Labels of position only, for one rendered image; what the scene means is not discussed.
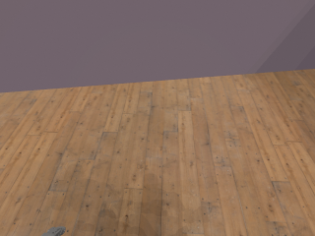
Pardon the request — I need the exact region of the robot left hand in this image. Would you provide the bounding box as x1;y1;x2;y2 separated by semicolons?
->
41;226;66;236

